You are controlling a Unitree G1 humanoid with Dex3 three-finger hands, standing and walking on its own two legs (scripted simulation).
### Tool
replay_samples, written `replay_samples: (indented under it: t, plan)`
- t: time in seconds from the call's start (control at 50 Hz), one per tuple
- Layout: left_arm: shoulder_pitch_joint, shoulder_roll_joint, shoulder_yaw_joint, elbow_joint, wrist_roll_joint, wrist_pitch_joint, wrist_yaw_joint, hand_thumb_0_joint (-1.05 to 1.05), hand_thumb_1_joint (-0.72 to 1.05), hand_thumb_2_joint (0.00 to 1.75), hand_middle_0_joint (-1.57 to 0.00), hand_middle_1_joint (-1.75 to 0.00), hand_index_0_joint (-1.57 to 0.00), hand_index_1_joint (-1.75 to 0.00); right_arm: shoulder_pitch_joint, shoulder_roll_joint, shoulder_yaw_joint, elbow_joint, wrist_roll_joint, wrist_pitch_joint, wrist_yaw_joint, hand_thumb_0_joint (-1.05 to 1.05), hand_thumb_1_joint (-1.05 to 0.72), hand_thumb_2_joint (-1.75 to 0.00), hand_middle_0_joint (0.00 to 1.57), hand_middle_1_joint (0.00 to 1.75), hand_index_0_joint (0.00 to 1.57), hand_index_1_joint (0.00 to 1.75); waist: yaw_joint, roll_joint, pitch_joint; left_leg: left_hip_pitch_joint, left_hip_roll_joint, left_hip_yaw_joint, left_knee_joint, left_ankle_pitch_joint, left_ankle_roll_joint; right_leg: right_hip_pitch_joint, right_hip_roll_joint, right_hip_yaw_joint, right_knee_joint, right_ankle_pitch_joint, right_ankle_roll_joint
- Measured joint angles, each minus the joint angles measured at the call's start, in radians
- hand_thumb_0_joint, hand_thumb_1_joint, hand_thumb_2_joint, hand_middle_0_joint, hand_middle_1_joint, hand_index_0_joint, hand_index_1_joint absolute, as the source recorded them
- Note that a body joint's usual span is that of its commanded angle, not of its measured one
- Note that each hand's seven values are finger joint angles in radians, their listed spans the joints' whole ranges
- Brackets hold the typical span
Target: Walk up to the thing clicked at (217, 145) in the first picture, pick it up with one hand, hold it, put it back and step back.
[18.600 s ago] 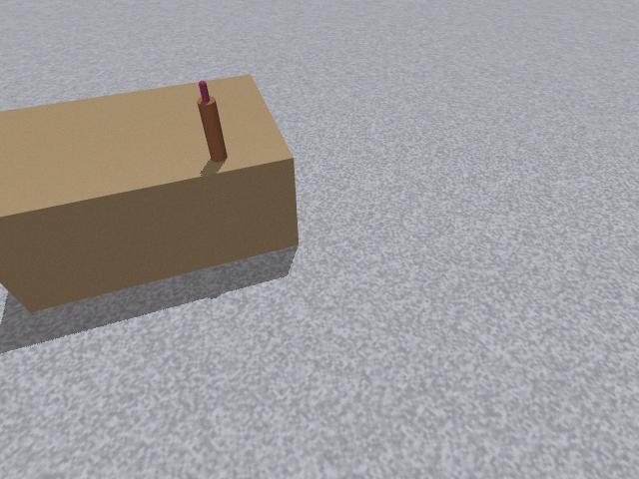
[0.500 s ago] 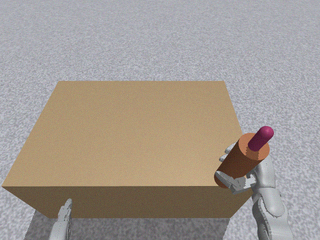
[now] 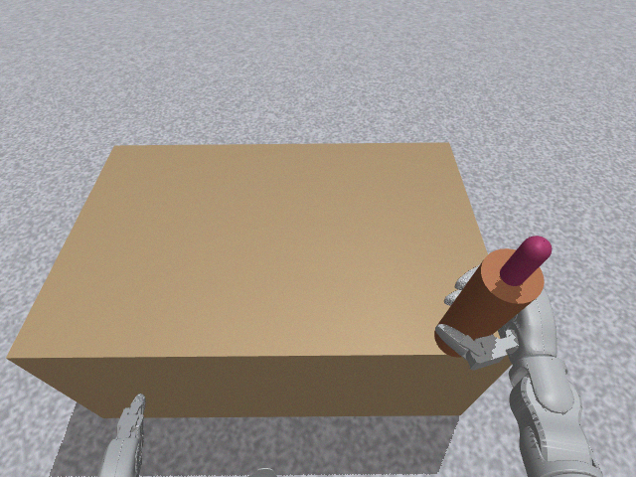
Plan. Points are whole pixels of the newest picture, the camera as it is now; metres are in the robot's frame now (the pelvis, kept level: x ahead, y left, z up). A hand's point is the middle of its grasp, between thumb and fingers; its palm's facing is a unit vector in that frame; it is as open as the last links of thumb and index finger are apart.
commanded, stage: crouch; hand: right
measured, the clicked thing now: (486, 303) +0.31 -0.16 +0.09
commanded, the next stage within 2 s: lower in 1.14 s
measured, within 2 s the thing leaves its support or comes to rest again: neither
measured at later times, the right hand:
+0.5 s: hand (440, 292) +0.41 -0.16 -0.04, palm faces +0.02 +1.00 -0.01, open 8.5 cm
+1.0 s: hand (425, 289) +0.44 -0.15 -0.10, palm faces +0.02 +1.00 +0.01, open 8.5 cm
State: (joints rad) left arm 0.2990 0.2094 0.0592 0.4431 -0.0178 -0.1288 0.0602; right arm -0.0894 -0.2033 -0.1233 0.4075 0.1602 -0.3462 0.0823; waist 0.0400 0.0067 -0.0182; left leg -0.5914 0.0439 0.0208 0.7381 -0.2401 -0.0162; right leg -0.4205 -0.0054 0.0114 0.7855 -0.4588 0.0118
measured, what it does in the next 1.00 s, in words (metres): lowers itself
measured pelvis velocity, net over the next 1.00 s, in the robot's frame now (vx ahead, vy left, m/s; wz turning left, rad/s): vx -0.02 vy -0.01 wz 0.00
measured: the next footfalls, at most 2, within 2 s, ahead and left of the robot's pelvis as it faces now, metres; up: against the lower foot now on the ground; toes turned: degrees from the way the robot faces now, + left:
none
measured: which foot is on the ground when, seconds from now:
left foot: down 0.00-1.00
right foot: down 0.00-1.00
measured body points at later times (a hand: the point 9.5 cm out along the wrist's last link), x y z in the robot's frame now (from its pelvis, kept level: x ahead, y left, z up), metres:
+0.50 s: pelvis -0.02 -0.01 -0.05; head +0.09 -0.03 +0.39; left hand +0.13 +0.27 -0.06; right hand +0.40 -0.21 -0.04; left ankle +0.08 +0.13 -0.71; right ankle -0.03 -0.13 -0.71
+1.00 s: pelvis -0.02 -0.01 -0.09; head +0.12 -0.04 +0.34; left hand +0.14 +0.26 -0.06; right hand +0.44 -0.20 -0.09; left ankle +0.08 +0.13 -0.71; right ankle -0.03 -0.13 -0.71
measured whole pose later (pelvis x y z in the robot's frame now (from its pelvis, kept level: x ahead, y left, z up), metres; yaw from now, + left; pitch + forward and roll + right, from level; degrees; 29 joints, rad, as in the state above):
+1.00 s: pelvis -0.02 -0.01 -0.09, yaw +0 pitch +24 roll +1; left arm 0.42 0.26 0.07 -0.07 0.07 -0.16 -0.02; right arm -0.67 -0.34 -0.38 1.09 0.01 -0.56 0.10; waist 0.24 0.05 -0.14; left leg -1.24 0.05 0.02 1.18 -0.35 -0.02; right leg -1.08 -0.01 0.03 1.30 -0.63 0.01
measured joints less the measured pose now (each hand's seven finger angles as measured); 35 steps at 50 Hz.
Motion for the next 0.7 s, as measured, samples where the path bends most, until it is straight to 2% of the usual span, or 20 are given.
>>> replay_samples:
  t: [0.12, 0.26, 0.36, 0.46, 0.58, 0.7]
  plan:
    - [-0.023, -0.006, -0.018, -0.030, 0.010, -0.019, -0.001, -0.01, -0.53, 0.05, -0.05, -0.05, -0.06, -0.05, -0.094, 0.012, -0.034, 0.180, 0.001, -0.022, 0.016, -0.09, 0.34, -1.06, 0.78, 1.13, 0.91, 1.20, 0.029, 0.013, -0.022, -0.058, 0.004, 0.001, 0.032, -0.007, 0.001, -0.059, 0.004, 0.003, 0.033, -0.007, 0.000]
    - [0.012, -0.012, -0.024, -0.166, 0.028, -0.047, -0.010, -0.01, -0.53, 0.05, -0.05, -0.05, -0.06, -0.05, -0.221, -0.012, -0.091, 0.333, -0.035, -0.105, 0.031, -0.09, 0.33, -1.06, 0.78, 1.13, 0.91, 1.20, 0.068, 0.056, -0.025, -0.184, 0.005, -0.004, 0.119, -0.026, 0.004, -0.184, 0.004, 0.001, 0.129, -0.035, 0.003]
    - [0.041, 0.003, 0.000, -0.228, 0.048, -0.055, -0.025, -0.01, -0.54, 0.05, -0.05, -0.05, -0.06, -0.05, -0.324, -0.054, -0.149, 0.428, -0.058, -0.147, 0.023, -0.09, 0.33, -1.06, 0.78, 1.13, 0.91, 1.20, 0.100, 0.064, -0.035, -0.290, 0.004, -0.008, 0.192, -0.040, 0.003, -0.294, 0.004, 0.000, 0.220, -0.064, 0.002]
    - [0.075, 0.027, 0.021, -0.288, 0.055, -0.059, -0.030, -0.01, -0.54, 0.06, -0.06, -0.06, -0.06, -0.05, -0.422, -0.084, -0.168, 0.512, -0.069, -0.175, 0.019, -0.09, 0.33, -1.06, 0.78, 1.14, 0.91, 1.21, 0.115, 0.055, -0.041, -0.380, 0.004, -0.014, 0.243, -0.046, -0.003, -0.388, 0.005, -0.004, 0.289, -0.084, -0.004]
    - [0.086, 0.020, -0.013, -0.327, 0.068, -0.054, -0.047, -0.01, -0.54, 0.05, -0.06, -0.06, -0.07, -0.05, -0.508, -0.091, -0.195, 0.608, -0.095, -0.194, 0.040, -0.09, 0.33, -1.06, 0.78, 1.14, 0.91, 1.21, 0.135, 0.049, -0.079, -0.481, 0.002, -0.020, 0.309, -0.063, -0.007, -0.489, 0.004, -0.008, 0.368, -0.112, -0.007]
    - [0.110, 0.019, -0.019, -0.397, 0.080, -0.044, -0.069, -0.01, -0.53, 0.05, -0.06, -0.06, -0.07, -0.05, -0.533, -0.099, -0.238, 0.648, -0.111, -0.202, 0.019, -0.09, 0.32, -1.06, 0.77, 1.14, 0.90, 1.21, 0.153, 0.035, -0.090, -0.541, 0.002, -0.020, 0.358, -0.081, -0.011, -0.551, 0.003, -0.006, 0.426, -0.138, -0.011]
